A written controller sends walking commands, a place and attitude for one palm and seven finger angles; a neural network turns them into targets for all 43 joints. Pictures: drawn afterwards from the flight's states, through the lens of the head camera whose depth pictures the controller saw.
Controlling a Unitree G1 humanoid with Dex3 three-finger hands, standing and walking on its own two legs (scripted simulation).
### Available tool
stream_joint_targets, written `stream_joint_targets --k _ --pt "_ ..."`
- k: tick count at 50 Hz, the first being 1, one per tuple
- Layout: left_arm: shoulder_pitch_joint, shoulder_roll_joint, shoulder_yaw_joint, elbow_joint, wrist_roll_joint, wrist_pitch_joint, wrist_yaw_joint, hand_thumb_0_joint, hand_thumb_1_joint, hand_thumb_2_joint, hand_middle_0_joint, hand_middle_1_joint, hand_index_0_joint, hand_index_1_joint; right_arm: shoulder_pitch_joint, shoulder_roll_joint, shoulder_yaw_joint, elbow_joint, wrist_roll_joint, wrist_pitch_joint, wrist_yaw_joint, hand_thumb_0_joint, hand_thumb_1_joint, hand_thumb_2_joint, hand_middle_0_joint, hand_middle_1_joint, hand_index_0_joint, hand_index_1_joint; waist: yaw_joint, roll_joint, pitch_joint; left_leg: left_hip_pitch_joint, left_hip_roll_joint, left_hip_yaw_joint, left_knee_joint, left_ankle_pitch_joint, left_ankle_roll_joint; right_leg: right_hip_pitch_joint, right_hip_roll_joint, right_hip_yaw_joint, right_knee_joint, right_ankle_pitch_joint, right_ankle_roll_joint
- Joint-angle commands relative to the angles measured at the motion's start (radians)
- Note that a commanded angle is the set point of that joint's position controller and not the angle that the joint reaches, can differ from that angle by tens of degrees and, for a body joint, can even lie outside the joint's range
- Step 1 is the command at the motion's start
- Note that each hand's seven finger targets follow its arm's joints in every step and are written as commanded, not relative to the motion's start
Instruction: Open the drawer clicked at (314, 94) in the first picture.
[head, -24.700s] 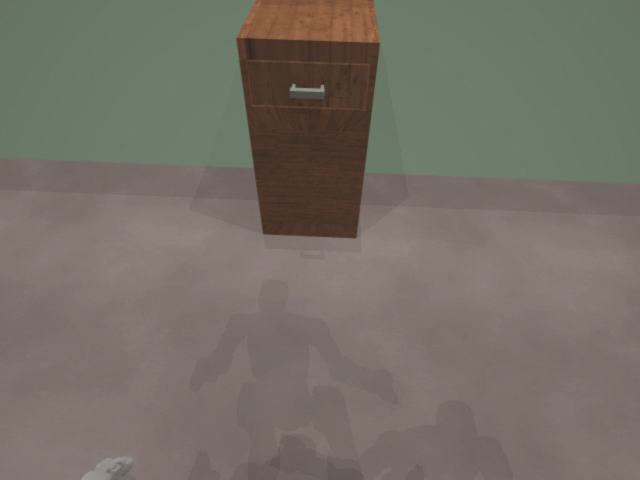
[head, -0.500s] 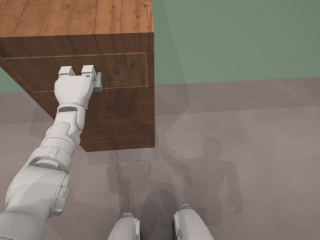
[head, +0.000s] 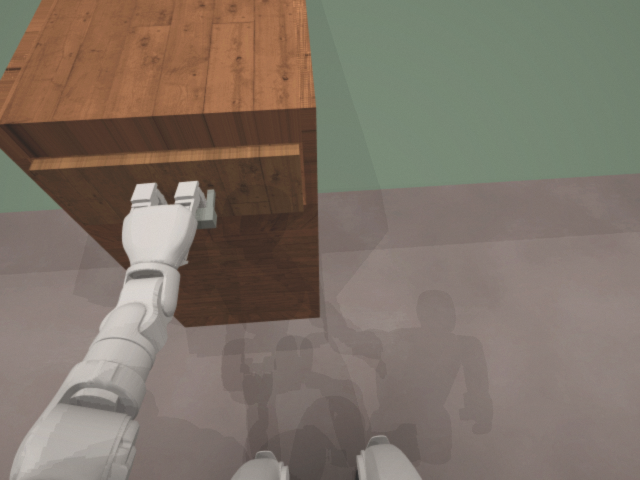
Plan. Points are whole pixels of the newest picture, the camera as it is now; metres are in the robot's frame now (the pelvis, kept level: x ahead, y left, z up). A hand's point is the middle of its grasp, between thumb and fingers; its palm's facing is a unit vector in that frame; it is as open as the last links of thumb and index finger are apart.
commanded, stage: pull the drawer open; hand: left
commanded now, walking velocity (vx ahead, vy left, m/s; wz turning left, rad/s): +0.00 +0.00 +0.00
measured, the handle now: (180, 208) +0.49 +0.21 -0.02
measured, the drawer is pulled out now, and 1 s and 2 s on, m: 0.02 0.03 0.12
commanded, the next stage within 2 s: none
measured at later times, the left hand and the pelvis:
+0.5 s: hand (176, 257) +0.41 +0.20 -0.03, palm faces +0.00 -0.01 -1.00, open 7.2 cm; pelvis -0.01 -0.01 +0.00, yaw +2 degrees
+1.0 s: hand (176, 257) +0.41 +0.20 -0.03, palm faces +0.00 -0.01 -1.00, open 7.2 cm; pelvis -0.04 -0.01 -0.01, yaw +2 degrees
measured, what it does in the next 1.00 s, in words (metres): stands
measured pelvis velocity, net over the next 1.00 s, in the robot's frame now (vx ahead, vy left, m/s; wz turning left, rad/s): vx -0.04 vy -0.01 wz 0.03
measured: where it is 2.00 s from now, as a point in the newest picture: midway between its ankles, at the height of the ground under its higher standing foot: outside the picture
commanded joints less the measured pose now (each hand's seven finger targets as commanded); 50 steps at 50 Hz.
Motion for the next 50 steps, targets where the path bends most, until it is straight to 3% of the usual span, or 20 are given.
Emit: stream_joint_targets --k 1,2,3,5,7,9,11,14,16,19,27,31,34,35,43,46,48,50 --pt "-0.005 0.152 0.055 -0.126 -0.012 0.034 0.037 0.0 0.9 0.9 -0.4 -1.35 -0.4 -1.35 0.06 -0.138 -0.059 -0.087 -0.007 -0.014 -0.005 0.0 -0.9 -0.9 0.2 0.3 0.2 0.3 0.047 -0.089 -0.379 0.215 -0.021 -0.008 -0.1 0.551 0.0 0.376 0.005 -0.055 -0.087 0.504 -0.044" --pt "-0.014 0.133 0.042 -0.161 -0.014 0.043 0.041 0.0 0.9 0.9 -0.4 -1.35 -0.4 -1.35 0.059 -0.135 -0.062 -0.092 -0.004 -0.012 -0.001 0.0 -0.9 -0.9 0.2 0.3 0.2 0.3 0.041 -0.066 -0.377 0.238 -0.018 -0.009 -0.103 0.568 -0.003 0.371 0.006 -0.056 -0.092 0.511 -0.045" --pt "0.016 0.119 0.03 -0.168 -0.009 0.053 0.046 0.0 0.9 0.9 -0.4 -1.35 -0.4 -1.35 0.052 -0.133 -0.06 -0.094 -0.006 -0.011 0.0 0.0 -0.9 -0.9 0.2 0.3 0.2 0.3 0.043 -0.081 -0.365 0.242 -0.017 -0.011 -0.106 0.587 -0.003 0.379 0.007 -0.06 -0.095 0.52 -0.044" --pt "0.037 0.125 0.043 -0.232 -0.015 0.068 0.049 0.0 0.9 0.9 -0.4 -1.35 -0.4 -1.35 0.041 -0.133 -0.065 -0.103 -0.004 -0.006 0.004 0.0 -0.9 -0.9 0.2 0.3 0.2 0.3 0.044 -0.065 -0.385 0.282 -0.015 -0.016 -0.106 0.642 -0.004 0.398 0.005 -0.056 -0.1 0.555 -0.046" --pt "-0.242 0.144 0.013 -0.176 0.015 0.074 0.063 0.0 0.9 0.9 -0.4 -1.35 -0.4 -1.35 0.058 -0.137 -0.06 -0.06 -0.01 -0.005 -0.008 0.0 -0.9 -0.9 0.2 0.3 0.2 0.3 -0.029 -0.061 -0.325 0.255 -0.011 -0.023 -0.088 0.562 -0.005 0.307 0.003 -0.065 -0.094 0.496 -0.038" --pt "-0.229 0.152 0.024 -0.1 0.028 0.079 0.064 0.0 0.9 0.9 -0.4 -1.35 -0.4 -1.35 0.058 -0.133 -0.056 -0.049 -0.016 -0.008 -0.01 0.0 -0.9 -0.9 0.2 0.3 0.2 0.3 -0.011 -0.047 -0.301 0.235 -0.018 -0.02 -0.09 0.527 -0.006 0.287 0.003 -0.071 -0.087 0.447 -0.044" --pt "-0.231 0.171 0.032 -0.067 0.038 0.087 0.068 0.0 0.9 0.9 -0.4 -1.35 -0.4 -1.35 0.046 -0.132 -0.054 -0.048 -0.024 -0.004 -0.012 0.0 -0.9 -0.9 0.2 0.3 0.2 0.3 0.003 -0.026 -0.331 0.251 -0.023 -0.017 -0.085 0.543 -0.007 0.288 0.002 -0.069 -0.082 0.446 -0.045" --pt "-0.287 0.145 0.007 -0.067 0.032 0.096 0.065 0.0 0.9 0.9 -0.4 -1.35 -0.4 -1.35 0.05 -0.126 -0.055 -0.056 -0.021 0.0 -0.01 0.0 -0.9 -0.9 0.2 0.3 0.2 0.3 -0.002 -0.014 -0.369 0.255 -0.027 -0.016 -0.081 0.535 -0.009 0.302 0.002 -0.07 -0.079 0.452 -0.048" --pt "-0.308 0.166 0.017 -0.046 0.031 0.099 0.061 0.0 0.9 0.9 -0.4 -1.35 -0.4 -1.35 0.044 -0.126 -0.052 -0.055 -0.021 0.005 -0.014 0.0 -0.9 -0.9 0.2 0.3 0.2 0.3 -0.002 -0.028 -0.374 0.242 -0.029 -0.017 -0.08 0.513 -0.007 0.309 0.001 -0.068 -0.078 0.44 -0.045" --pt "-0.321 0.182 0.023 -0.009 0.018 0.101 0.049 0.0 0.9 0.9 -0.4 -1.35 -0.4 -1.35 0.037 -0.125 -0.046 -0.063 -0.018 0.007 -0.02 0.0 -0.9 -0.9 0.2 0.3 0.2 0.3 -0.007 -0.061 -0.36 0.2 -0.035 -0.013 -0.082 0.445 -0.001 0.327 -0.001 -0.059 -0.09 0.416 -0.041" --pt "-0.377 0.214 0.03 0.029 0.006 0.056 0.026 0.0 0.9 0.9 -0.4 -1.35 -0.4 -1.35 0.041 -0.132 -0.036 -0.067 -0.014 -0.016 -0.029 0.0 -0.9 -0.9 0.2 0.3 0.2 0.3 -0.013 -0.06 -0.336 0.125 -0.039 -0.014 -0.087 0.293 0.007 0.299 -0.006 -0.047 -0.098 0.273 -0.038" --pt "-0.394 0.272 0.066 0.043 0.003 0.031 0.028 0.0 0.9 0.9 -0.4 -1.35 -0.4 -1.35 0.05 -0.138 -0.032 -0.063 -0.016 -0.03 -0.033 0.0 -0.9 -0.9 0.2 0.3 0.2 0.3 -0.009 -0.075 -0.339 0.072 -0.041 -0.013 -0.08 0.232 0.013 0.3 -0.01 -0.034 -0.098 0.216 -0.034" --pt "-0.407 0.25 0.046 0.05 0.001 0.024 0.03 0.0 0.9 0.9 -0.4 -1.35 -0.4 -1.35 0.059 -0.137 -0.034 -0.061 -0.013 -0.044 -0.033 0.0 -0.9 -0.9 0.2 0.3 0.2 0.3 -0.02 -0.069 -0.333 0.051 -0.041 -0.01 -0.075 0.195 0.015 0.282 -0.009 -0.029 -0.103 0.175 -0.033" --pt "-0.425 0.283 0.074 0.039 0.001 0.016 0.032 0.0 0.9 0.9 -0.4 -1.35 -0.4 -1.35 0.064 -0.142 -0.035 -0.055 -0.014 -0.047 -0.031 0.0 -0.9 -0.9 0.2 0.3 0.2 0.3 -0.013 -0.055 -0.344 0.056 -0.041 -0.015 -0.08 0.195 0.013 0.28 -0.009 -0.033 -0.096 0.164 -0.036" --pt "-0.452 0.284 0.063 0.075 -0.001 0.016 0.047 0.0 0.9 0.9 -0.4 -1.35 -0.4 -1.35 0.081 -0.152 -0.037 -0.042 -0.013 -0.069 -0.03 0.0 -0.9 -0.9 0.2 0.3 0.2 0.3 -0.028 -0.069 -0.344 0.026 -0.039 -0.016 -0.075 0.143 0.017 0.244 -0.009 -0.031 -0.102 0.099 -0.031" --pt "-0.448 0.328 0.091 0.098 -0.004 0.021 0.044 0.0 0.9 0.9 -0.4 -1.35 -0.4 -1.35 0.085 -0.159 -0.034 -0.035 -0.012 -0.071 -0.031 0.0 -0.9 -0.9 0.2 0.3 0.2 0.3 -0.023 -0.078 -0.341 0.01 -0.04 -0.017 -0.075 0.133 0.018 0.246 -0.011 -0.027 -0.1 0.089 -0.03" --pt "-0.461 0.291 0.064 0.097 -0.005 0.024 0.045 0.0 0.9 0.9 -0.4 -1.35 -0.4 -1.35 0.088 -0.155 -0.035 -0.038 -0.01 -0.075 -0.03 0.0 -0.9 -0.9 0.2 0.3 0.2 0.3 -0.033 -0.074 -0.341 0.02 -0.04 -0.016 -0.075 0.136 0.019 0.238 -0.01 -0.031 -0.105 0.093 -0.03" --pt "-0.391 0.31 0.097 0.09 -0.02 0.024 0.037 0.0 0.9 0.9 -0.4 -1.35 -0.4 -1.35 0.082 -0.158 -0.036 -0.044 -0.011 -0.072 -0.027 0.0 -0.9 -0.9 0.2 0.3 0.2 0.3 -0.002 -0.069 -0.366 0.032 -0.041 -0.013 -0.085 0.152 0.016 0.276 -0.01 -0.029 -0.101 0.111 -0.034"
